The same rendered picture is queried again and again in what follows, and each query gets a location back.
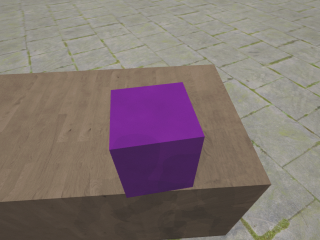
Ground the pedestal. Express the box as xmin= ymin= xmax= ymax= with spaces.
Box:
xmin=0 ymin=64 xmax=271 ymax=240

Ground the carton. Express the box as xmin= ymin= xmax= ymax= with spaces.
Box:
xmin=109 ymin=82 xmax=205 ymax=198

